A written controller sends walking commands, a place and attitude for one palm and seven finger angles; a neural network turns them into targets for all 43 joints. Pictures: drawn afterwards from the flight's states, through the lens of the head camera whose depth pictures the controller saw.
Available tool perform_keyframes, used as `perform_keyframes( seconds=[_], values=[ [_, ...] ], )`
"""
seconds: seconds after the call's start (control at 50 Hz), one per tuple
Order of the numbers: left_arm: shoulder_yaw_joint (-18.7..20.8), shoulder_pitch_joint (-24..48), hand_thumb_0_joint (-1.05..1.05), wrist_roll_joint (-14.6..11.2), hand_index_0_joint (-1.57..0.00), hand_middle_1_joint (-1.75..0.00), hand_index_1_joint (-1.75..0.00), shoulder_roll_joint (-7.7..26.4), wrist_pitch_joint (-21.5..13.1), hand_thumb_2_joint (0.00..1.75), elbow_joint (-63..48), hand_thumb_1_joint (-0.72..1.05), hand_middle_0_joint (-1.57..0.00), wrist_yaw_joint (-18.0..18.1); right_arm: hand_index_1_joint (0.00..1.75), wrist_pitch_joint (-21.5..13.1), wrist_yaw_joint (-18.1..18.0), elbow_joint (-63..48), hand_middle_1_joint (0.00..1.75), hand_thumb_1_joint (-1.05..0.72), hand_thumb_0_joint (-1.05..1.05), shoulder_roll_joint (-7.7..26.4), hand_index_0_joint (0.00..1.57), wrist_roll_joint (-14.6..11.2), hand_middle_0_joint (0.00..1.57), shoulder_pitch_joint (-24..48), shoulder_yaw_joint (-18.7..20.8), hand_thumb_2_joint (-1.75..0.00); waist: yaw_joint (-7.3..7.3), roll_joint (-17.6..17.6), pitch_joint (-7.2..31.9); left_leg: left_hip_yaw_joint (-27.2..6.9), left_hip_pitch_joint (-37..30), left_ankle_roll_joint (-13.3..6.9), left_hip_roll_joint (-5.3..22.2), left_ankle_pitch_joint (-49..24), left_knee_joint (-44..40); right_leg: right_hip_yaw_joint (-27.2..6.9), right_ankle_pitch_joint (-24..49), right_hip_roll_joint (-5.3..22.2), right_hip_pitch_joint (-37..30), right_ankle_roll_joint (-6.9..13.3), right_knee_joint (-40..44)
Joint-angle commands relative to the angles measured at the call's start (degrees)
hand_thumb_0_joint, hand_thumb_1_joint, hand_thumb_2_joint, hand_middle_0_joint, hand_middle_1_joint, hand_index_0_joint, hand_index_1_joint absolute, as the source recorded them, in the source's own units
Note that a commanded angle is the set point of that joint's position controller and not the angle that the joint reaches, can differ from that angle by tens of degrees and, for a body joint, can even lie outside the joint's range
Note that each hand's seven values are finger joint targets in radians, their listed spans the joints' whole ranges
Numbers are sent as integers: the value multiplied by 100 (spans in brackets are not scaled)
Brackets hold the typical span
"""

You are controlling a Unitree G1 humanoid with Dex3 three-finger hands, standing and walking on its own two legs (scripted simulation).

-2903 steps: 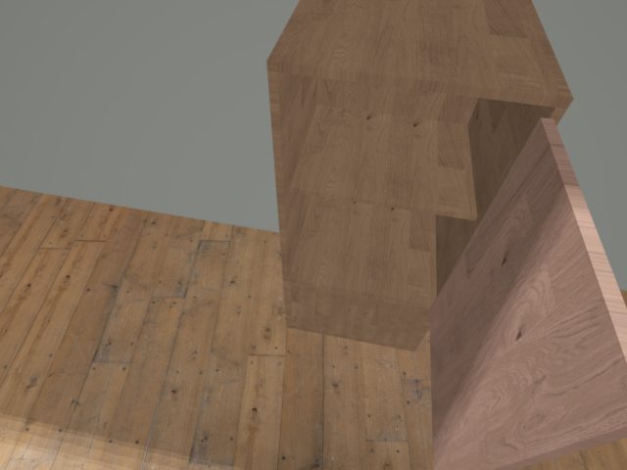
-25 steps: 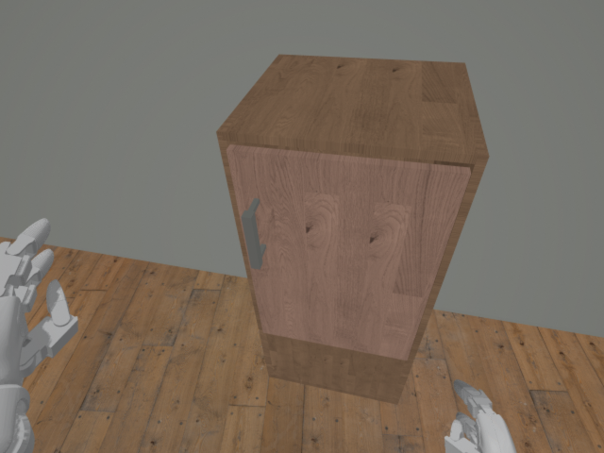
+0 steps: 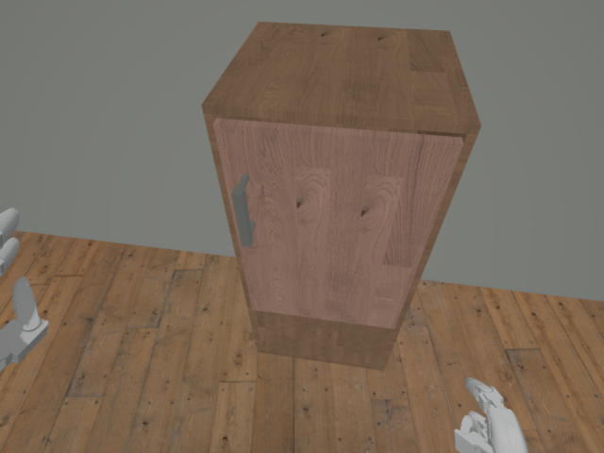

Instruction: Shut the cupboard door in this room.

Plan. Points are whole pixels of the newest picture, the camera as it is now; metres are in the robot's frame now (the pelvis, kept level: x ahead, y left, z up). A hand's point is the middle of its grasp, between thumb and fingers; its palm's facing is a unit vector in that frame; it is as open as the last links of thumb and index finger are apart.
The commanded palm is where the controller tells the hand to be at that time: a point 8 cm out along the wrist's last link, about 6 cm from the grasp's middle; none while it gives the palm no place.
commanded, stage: step back with the hand held close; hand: left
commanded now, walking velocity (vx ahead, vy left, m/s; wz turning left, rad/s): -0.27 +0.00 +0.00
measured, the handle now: (245, 211) +0.53 +0.15 -0.01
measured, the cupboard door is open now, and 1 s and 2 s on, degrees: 0 0 0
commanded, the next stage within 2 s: stop stepping back and stand still in 0.96 s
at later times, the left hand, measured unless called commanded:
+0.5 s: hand out of the picture +0.13 +0.27 +0.17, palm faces +0.50 -0.74 -0.45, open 7.4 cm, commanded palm +0.06 +0.30 +0.18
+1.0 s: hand out of the picture +0.04 +0.27 +0.17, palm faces +0.52 -0.77 -0.36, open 7.4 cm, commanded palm -0.02 +0.29 +0.18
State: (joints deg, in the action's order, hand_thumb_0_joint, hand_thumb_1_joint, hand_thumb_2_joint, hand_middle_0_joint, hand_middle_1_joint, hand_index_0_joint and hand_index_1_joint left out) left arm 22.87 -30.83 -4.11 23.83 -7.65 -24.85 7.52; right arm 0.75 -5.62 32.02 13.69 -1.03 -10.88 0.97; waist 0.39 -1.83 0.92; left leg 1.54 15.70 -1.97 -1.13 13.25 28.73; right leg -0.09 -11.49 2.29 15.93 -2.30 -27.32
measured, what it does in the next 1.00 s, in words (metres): walks backwards: right foot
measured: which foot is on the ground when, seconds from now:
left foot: down 0.00-1.00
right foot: down 0.00-0.76, up 0.78-0.98, down 1.00-1.00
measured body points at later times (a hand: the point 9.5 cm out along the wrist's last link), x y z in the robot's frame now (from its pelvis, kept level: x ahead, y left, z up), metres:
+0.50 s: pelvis -0.06 -0.01 -0.02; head -0.07 +0.01 +0.43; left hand +0.09 +0.30 +0.19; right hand +0.10 -0.25 -0.09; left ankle +0.02 +0.10 -0.74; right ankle +0.02 -0.14 -0.74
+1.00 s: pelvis -0.15 -0.01 -0.01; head -0.14 +0.03 +0.44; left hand +0.01 +0.31 +0.19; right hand +0.04 -0.22 -0.08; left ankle -0.03 +0.10 -0.74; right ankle -0.25 -0.14 -0.73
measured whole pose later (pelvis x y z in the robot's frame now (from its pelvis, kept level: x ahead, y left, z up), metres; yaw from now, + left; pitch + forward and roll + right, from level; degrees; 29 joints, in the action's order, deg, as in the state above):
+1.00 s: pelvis -0.15 -0.01 -0.01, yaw +1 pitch +4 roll -4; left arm 26.7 -27.8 -2.8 22.7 -13.6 -30.7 9.4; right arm -8.3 -2.8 36.9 8.7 1.7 -10.0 -0.5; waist 2.1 0.9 3.4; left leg 2.5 31.4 -1.2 5.3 4.2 31.4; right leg -0.6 -21.2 -3.9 10.3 -1.2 -32.0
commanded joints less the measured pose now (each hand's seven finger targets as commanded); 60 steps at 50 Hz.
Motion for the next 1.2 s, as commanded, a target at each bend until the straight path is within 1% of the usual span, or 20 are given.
perform_keyframes(
  seconds=[0.0,0.12,0.3,0.42,0.48,0.52,0.58,0.64,0.68,0.7,0.74,0.78,0.84,0.92,1.0,1.04,1.06,1.1,1.14,1.18],
  values=[
    [804,107,0,55,-20,-30,-30,1014,-425,90,-1171,90,-20,151,30,-302,-29,-959,30,-90,0,698,20,-8,20,583,235,-90,9,-184,634,-568,1172,-160,668,-84,-919,-153,1033,-44,-1226,114,-240],
    [967,268,0,178,-20,-30,-30,1124,-620,90,-1320,90,-20,213,30,-462,-45,-944,30,-90,0,755,20,24,20,470,250,-90,-28,-430,406,-783,2367,-323,733,1811,-1110,-275,386,-129,-1531,111,-453],
    [789,608,0,264,-20,-30,-30,1004,-808,90,-1568,90,-20,325,30,-718,-11,-789,30,-90,0,714,20,86,20,290,228,-90,-115,-284,219,-739,1952,-220,569,2162,-534,-608,-1286,36,-294,261,171],
    [1087,343,0,313,-20,-30,-30,1148,-936,90,-1395,90,-20,319,30,-851,-35,-736,30,-90,0,775,20,102,20,342,273,-90,-47,-803,438,-1236,2968,-418,1119,2538,-1393,-225,82,-533,-1512,83,-1116],
    [1089,390,0,375,-20,-30,-30,1055,-989,90,-1272,90,-20,255,30,-839,-2,-773,30,-90,0,756,20,105,20,342,299,-90,-51,-701,240,-1126,3813,-538,1144,2962,-1104,-524,322,-532,-1952,105,-1409],
    [1206,355,0,359,-20,-30,-30,1184,-1019,90,-1359,90,-20,227,30,-846,47,-734,30,-90,0,739,20,125,20,259,343,-90,-72,-169,370,-761,3240,-352,800,2639,-389,-1061,256,-225,-1316,271,-809],
    [1010,313,0,224,-20,-30,-30,1180,-923,90,-1536,90,-20,305,30,-760,203,-597,30,-90,0,462,20,147,20,188,306,-90,-87,1021,586,-165,1589,162,119,1371,1424,-2313,-910,1073,473,854,899],
    [1016,406,0,220,-20,-30,-30,1290,-823,90,-1656,90,-20,421,30,-583,254,-531,30,-90,0,332,20,130,20,295,268,-90,-123,1304,778,-209,871,207,127,1204,2121,-1985,-700,1388,909,1060,1189],
    [1024,382,0,227,-20,-30,-30,1257,-796,90,-1613,90,-20,433,30,-511,196,-489,30,-90,0,362,20,110,20,260,243,-90,-187,1064,629,-164,269,151,165,902,967,-1376,-646,961,1296,740,855],
    [993,415,0,204,-20,-30,-30,1224,-827,90,-1703,90,-20,421,30,-498,156,-480,30,-90,0,471,20,100,20,238,248,-90,-241,446,498,-319,204,55,276,835,34,-947,-786,511,1403,477,449],
    [1167,398,0,269,-20,-30,-30,1175,-963,90,-1848,90,-20,422,30,-634,25,-585,30,-90,0,721,20,132,20,435,330,-90,-152,-1567,579,-1952,2152,-627,1914,1938,-1718,-52,-443,-705,-211,-12,-2012],
    [1244,444,0,263,-20,-30,-30,1155,-975,90,-1720,90,-20,322,30,-833,34,-503,30,-90,0,624,20,143,20,387,463,-90,-141,-1183,765,-1967,2765,-782,2304,2466,-1967,-331,-1037,-828,-804,35,-3564],
    [850,577,0,217,-20,-30,-30,804,-945,90,-1735,90,-20,256,30,-1011,142,-374,30,-90,0,580,20,188,20,412,414,-90,-75,-920,415,-1273,1851,-599,1905,1386,-1307,-149,-1369,-668,-210,75,-2293],
    [613,764,0,211,-20,-30,-30,818,-973,90,-1858,90,-20,159,30,-1172,223,-141,30,-90,0,624,20,266,20,380,269,-90,-97,-1263,473,-1237,514,-352,1727,336,-1211,-15,-989,-692,11,119,-248],
    [874,828,0,133,-20,-30,-30,1150,-1126,90,-1980,90,-20,94,30,-1084,221,-80,30,-90,0,503,20,257,20,368,252,-90,-41,-746,1539,-431,-959,63,1299,-2113,-339,-281,563,-372,153,227,525],
    [942,594,0,46,-20,-30,-30,1257,-1111,90,-2122,90,-20,54,30,-992,223,-247,30,-90,0,306,20,112,20,399,284,-90,-147,186,2188,209,-1535,242,807,-2655,288,-273,2420,-52,148,-46,323],
    [1136,177,0,-3,-20,-30,-30,1396,-1035,90,-2019,90,-20,65,30,-965,209,-472,30,-90,0,343,20,49,20,468,273,-90,-124,380,2073,279,-1416,244,687,-1931,422,-383,2194,134,231,-69,354],
    [1451,-600,0,-84,-20,-30,-30,1610,-887,90,-1775,90,-20,117,30,-806,190,-685,30,-90,0,334,20,39,20,569,176,-90,-105,410,1285,210,-753,327,349,-25,759,-949,-120,549,923,350,907],
    [1476,-723,0,-60,-20,-30,-30,1569,-714,90,-1542,90,-20,199,30,-641,135,-604,30,-90,0,306,20,153,20,466,92,-90,-143,297,514,-83,-185,412,248,258,1323,-1461,-1753,884,1469,945,1359],
    [1240,-170,0,18,-20,-30,-30,1364,-600,90,-1129,90,-20,291,30,-582,81,-481,30,-90,0,377,20,150,20,337,62,-90,-235,679,-124,-277,145,366,258,309,1615,-1508,-2538,905,1782,995,1597]
  ],
)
